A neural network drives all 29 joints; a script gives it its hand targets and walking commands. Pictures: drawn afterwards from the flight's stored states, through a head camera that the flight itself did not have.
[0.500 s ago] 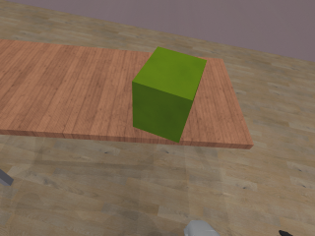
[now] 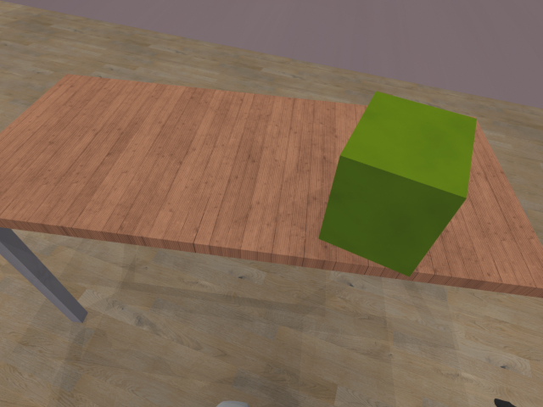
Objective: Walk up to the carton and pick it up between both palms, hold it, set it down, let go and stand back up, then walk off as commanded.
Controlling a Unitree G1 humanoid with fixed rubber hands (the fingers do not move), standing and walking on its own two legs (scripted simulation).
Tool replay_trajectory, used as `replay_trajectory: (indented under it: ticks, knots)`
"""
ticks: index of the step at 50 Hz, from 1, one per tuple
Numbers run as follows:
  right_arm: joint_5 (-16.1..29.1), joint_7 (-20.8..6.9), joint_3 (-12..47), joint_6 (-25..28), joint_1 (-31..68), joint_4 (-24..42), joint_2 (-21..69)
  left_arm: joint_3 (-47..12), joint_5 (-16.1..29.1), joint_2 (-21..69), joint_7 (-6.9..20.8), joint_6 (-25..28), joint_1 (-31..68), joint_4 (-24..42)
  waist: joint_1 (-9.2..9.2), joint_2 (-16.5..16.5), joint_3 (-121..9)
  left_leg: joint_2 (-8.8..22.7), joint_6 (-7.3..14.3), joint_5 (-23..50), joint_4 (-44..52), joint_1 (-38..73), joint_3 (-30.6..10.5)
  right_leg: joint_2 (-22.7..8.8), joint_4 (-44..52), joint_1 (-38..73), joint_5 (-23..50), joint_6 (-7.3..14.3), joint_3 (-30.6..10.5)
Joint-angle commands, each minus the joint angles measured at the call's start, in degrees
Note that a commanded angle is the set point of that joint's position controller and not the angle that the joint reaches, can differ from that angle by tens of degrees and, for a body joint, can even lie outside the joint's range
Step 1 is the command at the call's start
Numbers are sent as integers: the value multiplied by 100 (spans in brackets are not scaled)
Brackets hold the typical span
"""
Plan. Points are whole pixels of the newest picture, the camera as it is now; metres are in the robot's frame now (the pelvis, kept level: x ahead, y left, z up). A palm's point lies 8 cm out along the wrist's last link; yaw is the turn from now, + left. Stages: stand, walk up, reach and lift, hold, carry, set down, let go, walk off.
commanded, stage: walk up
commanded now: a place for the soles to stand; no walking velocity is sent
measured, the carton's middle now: (392, 182) +0.49 -0.18 +0.04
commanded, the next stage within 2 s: none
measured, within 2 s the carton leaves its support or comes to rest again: neither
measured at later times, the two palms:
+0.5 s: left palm (96, 318) +0.26 +0.34 -0.10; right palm out of the picture +0.07 -0.29 -0.02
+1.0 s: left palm (112, 328) +0.25 +0.31 -0.11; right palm out of the picture +0.13 -0.32 -0.04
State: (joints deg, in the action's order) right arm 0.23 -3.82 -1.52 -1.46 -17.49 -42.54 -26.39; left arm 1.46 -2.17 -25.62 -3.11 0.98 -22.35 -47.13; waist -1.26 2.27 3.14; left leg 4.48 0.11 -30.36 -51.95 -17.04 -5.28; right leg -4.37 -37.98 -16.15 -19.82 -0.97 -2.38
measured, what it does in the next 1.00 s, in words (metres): walks ahead: right foot, then left foot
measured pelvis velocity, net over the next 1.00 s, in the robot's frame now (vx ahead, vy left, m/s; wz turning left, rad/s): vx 0.11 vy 0.01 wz -0.05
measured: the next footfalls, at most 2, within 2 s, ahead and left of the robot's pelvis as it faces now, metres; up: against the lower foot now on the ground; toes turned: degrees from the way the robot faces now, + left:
right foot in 0.58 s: +0.28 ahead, -0.07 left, +0.00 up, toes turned +4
left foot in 0.90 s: +0.23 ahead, +0.09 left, +0.00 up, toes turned -4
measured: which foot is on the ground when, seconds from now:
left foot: down 0.00-0.56, up 0.58-0.88, down 0.90-1.00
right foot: down 0.00-0.00, up 0.02-0.56, down 0.58-0.92, up 0.94-1.00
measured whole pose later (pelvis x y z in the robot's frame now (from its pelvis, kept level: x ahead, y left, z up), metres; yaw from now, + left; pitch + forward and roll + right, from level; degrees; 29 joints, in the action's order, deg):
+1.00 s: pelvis +0.11 +0.01 +0.02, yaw -3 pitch -4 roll -4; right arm 0.2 5.6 -1.5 0.6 -20.2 -46.1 -23.3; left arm 1.5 -2.6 -25.6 2.1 -6.1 -7.6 -44.9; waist -0.5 -3.5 8.9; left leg 0.5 3.0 -16.4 -42.0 -22.0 -1.0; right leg 11.4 -54.7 -28.9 -21.3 3.9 -6.1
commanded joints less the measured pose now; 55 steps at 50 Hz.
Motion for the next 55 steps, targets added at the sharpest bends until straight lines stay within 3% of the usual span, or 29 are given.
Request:
replay_trajectory:
  ticks: [1,2,3,4,5,6,7,9,15,19,23,25,27,28,29,30,31,32,35,39,42,44,45,46,47,48,50,52,55]
  knots:
    - [-99,347,-844,394,-1452,-580,-1580,389,-189,-615,195,-41,38,408,824,891,782,80,-453,303,2476,1541,-834,1010,-3205,-3267,-1331,531,-770]
    - [-54,436,-912,479,-1413,-408,-1972,319,-83,-440,248,-61,-299,428,479,944,477,1288,-225,205,3003,1135,-2721,1014,-3679,-3352,-1069,450,-1170]
    - [122,459,-929,562,-927,-214,-2331,379,50,-755,282,-57,216,523,437,1143,571,2162,68,-716,4737,265,-4782,960,-3880,-3074,-895,376,-1573]
    - [99,502,-920,640,-345,-213,-2195,494,75,-1158,287,-44,631,332,235,448,1152,2024,-208,-861,4880,-40,-4744,866,-4173,-2998,-451,281,-1676]
    - [-3,557,-886,679,-27,-214,-1878,530,145,-1206,327,-24,616,119,53,-9,1397,1596,-542,525,4258,202,-3348,722,-3990,-3053,318,234,-1608]
    - [-16,609,-811,689,-82,-234,-1618,504,221,-1043,349,-40,458,-18,4,68,1350,1074,-788,2513,3581,548,-1860,651,-3425,-2855,662,207,-1548]
    - [16,660,-752,696,-387,-344,-1386,516,221,-952,371,-105,421,-28,39,185,1161,754,-868,4092,3163,889,-975,716,-3175,-2573,728,167,-1323]
    - [15,703,-707,667,-962,-350,-999,502,174,-730,466,-189,504,160,196,436,428,406,-959,5570,2959,1686,-171,1073,-2886,-2179,842,188,-743]
    - [-17,831,-652,571,-1654,-333,-1013,292,95,-493,615,-280,1675,586,567,255,70,444,-548,5744,2741,3002,-130,1145,-1654,-2571,826,244,-238]
    - [-17,883,-625,541,-1920,-366,-1060,182,37,-403,631,-293,2059,663,744,166,-24,531,-490,5943,2553,3523,-213,1135,-934,-2802,873,243,-11]
    - [-31,947,-571,519,-1481,-296,-1101,120,-10,-353,641,-329,2214,613,597,148,297,402,-444,6166,2526,2742,148,1094,74,-2125,1244,293,427]
    - [5,999,-572,516,-1114,-247,-1245,163,-30,-381,661,-337,1934,513,316,247,104,303,-385,6546,2130,2037,541,1106,631,-937,1713,422,889]
    - [61,1034,-551,493,-664,-147,-1334,294,-34,-518,675,-323,924,233,-275,160,-477,352,-188,6497,809,1260,519,1066,1028,635,2234,723,792]
    - [133,1023,-528,485,-468,-60,-1275,409,-30,-689,649,-298,107,68,-843,-217,-884,-92,-286,5805,-908,574,745,847,1672,1786,3087,1220,415]
    - [221,998,-407,486,-808,-50,-885,550,-34,-1062,587,-291,-227,101,-959,-1444,-1409,-936,-398,1586,-2725,-883,1066,-365,1429,3086,5860,1994,-1338]
    - [210,1040,-336,405,-1296,-90,-722,537,48,-946,511,-324,60,332,-665,-978,-1538,-1133,-230,-684,-3101,-1383,365,-1045,1025,2843,6652,2444,-2251]
    - [214,1072,-309,378,-1446,-96,-752,522,36,-846,454,-347,406,548,-543,-648,-961,-1031,-87,-582,-3519,-1272,99,-1187,1286,1806,5919,2659,-2143]
    - [204,1104,-286,407,-1521,-146,-721,546,-22,-831,395,-365,847,713,-403,-661,-436,-870,-44,-575,-3652,-1567,-16,-1299,1410,1509,5244,2736,-2166]
    - [80,1055,-326,458,-1121,-130,-905,451,-28,-581,404,-339,1052,928,-195,-250,78,-559,115,-335,-2317,-1067,98,-711,1417,48,5021,2349,-1508]
    - [163,1052,-387,314,-1180,-224,-739,394,-200,-635,459,-417,1388,1218,-76,-1018,-106,-377,116,163,-479,-477,714,-406,1284,-563,4577,1963,-1443]
    - [130,1014,-426,262,-1420,-400,-713,404,-189,-666,475,-496,1617,1282,95,-1087,-481,-277,181,857,380,53,713,-282,1256,-672,2795,1620,-1574]
    - [26,989,-483,281,-1785,-598,-773,427,-138,-692,494,-559,1979,1337,472,-769,-441,-199,229,1981,1717,949,697,92,923,-1435,873,1222,-1377]
    - [-62,992,-552,282,-1850,-667,-917,415,-112,-566,484,-597,1963,1276,577,-437,-232,-58,273,2087,2147,1223,351,479,593,-1917,-273,975,-1349]
    - [-151,1007,-652,263,-1518,-530,-1295,428,-41,-453,485,-636,1596,1125,468,714,-9,885,679,985,3176,626,-1207,1281,-969,-2000,-874,596,-828]
    - [-194,1019,-781,259,-849,-232,-1707,517,-66,-642,480,-682,1203,957,117,713,251,1977,1108,-149,3689,-532,-2727,1371,-2634,-1893,-1081,276,-1104]
    - [-128,1043,-775,281,-411,-43,-1775,651,-65,-1028,493,-717,1049,811,52,164,467,2106,1172,-799,3908,-1466,-2798,1344,-3250,-1492,-903,294,-1637]
    - [-68,1035,-705,362,-8,-42,-1412,690,-45,-1027,556,-666,689,589,-262,-378,624,1444,859,0,3561,-1252,-1837,1328,-3677,-1577,-345,278,-1700]
    - [-4,1041,-662,403,-378,-121,-1231,705,-90,-926,597,-665,548,566,-154,-377,244,1067,510,855,3164,-336,-1267,1359,-3788,-1742,-1,144,-1528]
    - [-47,924,-625,430,-321,47,-1122,709,5,-950,547,-612,420,492,25,115,-459,1058,725,888,2977,726,-1108,1273,-3826,-1788,-156,-40,-1163]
